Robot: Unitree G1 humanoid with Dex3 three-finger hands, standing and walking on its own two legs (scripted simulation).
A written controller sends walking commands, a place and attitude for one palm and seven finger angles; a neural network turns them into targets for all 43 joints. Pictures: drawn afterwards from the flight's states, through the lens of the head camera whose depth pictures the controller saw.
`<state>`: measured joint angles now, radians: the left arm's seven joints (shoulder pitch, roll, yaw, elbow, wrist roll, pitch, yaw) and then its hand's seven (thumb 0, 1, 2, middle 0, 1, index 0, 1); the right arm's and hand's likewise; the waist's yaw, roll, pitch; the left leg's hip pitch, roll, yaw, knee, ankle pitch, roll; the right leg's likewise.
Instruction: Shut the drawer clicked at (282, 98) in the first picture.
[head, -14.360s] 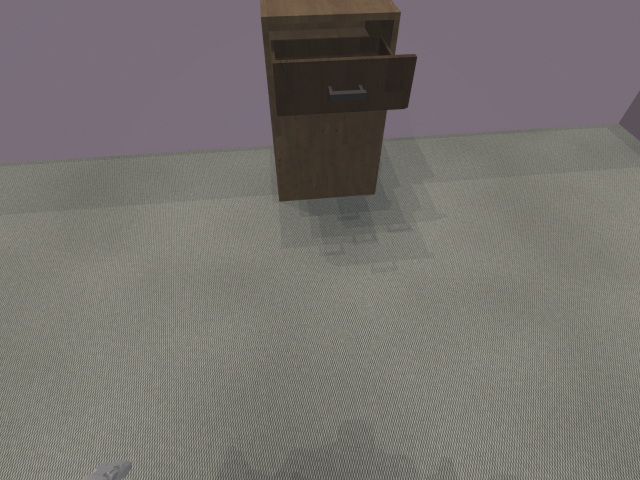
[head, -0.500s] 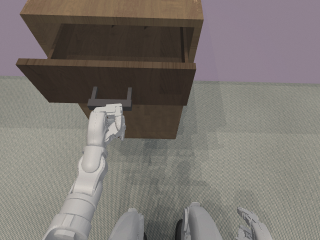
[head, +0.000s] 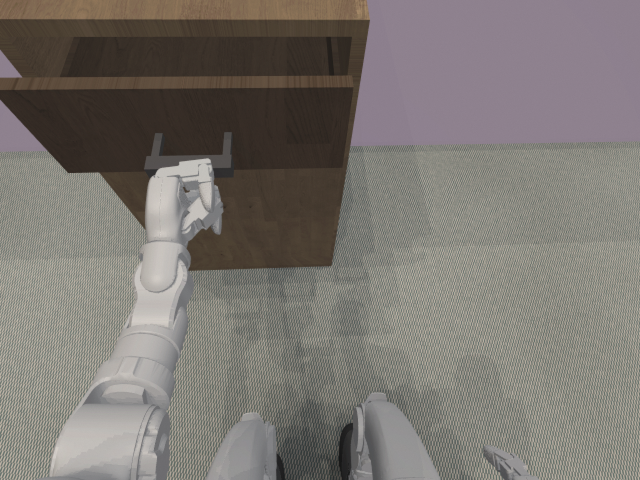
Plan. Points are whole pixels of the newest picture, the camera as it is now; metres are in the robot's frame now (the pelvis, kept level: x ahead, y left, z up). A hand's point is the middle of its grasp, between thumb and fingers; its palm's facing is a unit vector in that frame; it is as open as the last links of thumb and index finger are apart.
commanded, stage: push the drawer shut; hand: left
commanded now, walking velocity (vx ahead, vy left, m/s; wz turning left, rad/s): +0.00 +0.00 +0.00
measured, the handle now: (192, 153) +0.52 +0.15 +0.03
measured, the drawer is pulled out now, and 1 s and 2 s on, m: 0.09 0.00 0.00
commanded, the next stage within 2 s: pull the fist back off the drawer in 0.90 s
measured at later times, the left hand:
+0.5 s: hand (223, 156) +0.52 +0.11 +0.03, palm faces +0.00 -1.00 -0.04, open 3.5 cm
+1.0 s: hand (219, 149) +0.53 +0.11 +0.02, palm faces -0.01 -1.00 -0.05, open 2.9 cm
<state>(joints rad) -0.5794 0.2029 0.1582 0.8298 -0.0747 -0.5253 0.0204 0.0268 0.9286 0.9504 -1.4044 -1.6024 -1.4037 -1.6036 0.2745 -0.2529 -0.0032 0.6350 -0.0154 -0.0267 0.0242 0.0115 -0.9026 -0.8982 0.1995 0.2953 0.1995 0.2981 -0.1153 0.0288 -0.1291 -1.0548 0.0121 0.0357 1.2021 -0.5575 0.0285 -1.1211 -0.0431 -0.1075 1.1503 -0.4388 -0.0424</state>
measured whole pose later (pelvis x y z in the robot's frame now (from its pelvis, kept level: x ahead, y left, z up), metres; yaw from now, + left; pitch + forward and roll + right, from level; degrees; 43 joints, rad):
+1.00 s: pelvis -0.01 +0.02 -0.02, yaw -1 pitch +29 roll -4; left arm -1.04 0.38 0.29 1.28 0.03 -0.56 0.02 -0.03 0.80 1.04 -1.40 -1.60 -1.40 -1.60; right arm 0.35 -0.25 0.04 0.65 -0.07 0.03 0.05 0.01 -0.90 -0.90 0.20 0.30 0.20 0.30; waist -0.23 0.04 -0.11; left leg -1.23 0.02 0.01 1.28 -0.56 0.05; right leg -1.26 -0.04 -0.13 1.17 -0.41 -0.03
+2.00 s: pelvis +0.04 +0.01 +0.03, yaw -3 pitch +24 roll -2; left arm -0.44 0.22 0.20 0.61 -0.11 -0.44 -0.04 0.02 0.91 0.90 -1.40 -1.60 -1.40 -1.60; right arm 0.33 -0.24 -0.01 0.55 0.01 0.07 0.07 0.01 -0.90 -0.90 0.20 0.29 0.20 0.30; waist -0.09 0.05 -0.13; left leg -0.92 0.03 0.05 1.05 -0.55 0.04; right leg -0.99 0.00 -0.07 0.98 -0.42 -0.02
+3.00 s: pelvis +0.05 +0.01 +0.10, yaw +0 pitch -4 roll -1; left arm 0.52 0.34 0.27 -0.47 -0.06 -0.07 0.10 0.01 0.90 0.89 -1.41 -1.60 -1.41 -1.60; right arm 0.22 -0.23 0.04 0.60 0.01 -0.09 -0.06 0.02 -0.90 -0.90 0.20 0.30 0.20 0.30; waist 0.07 0.08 0.01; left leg -0.05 -0.01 0.02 0.44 -0.32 0.03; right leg -0.12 -0.01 -0.09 0.42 -0.22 -0.01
